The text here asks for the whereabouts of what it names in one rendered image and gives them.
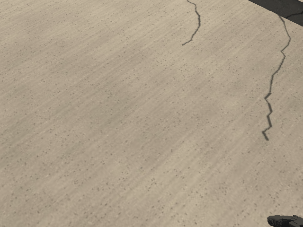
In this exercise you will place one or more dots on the right robot hand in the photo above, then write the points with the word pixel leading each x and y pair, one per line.
pixel 285 221

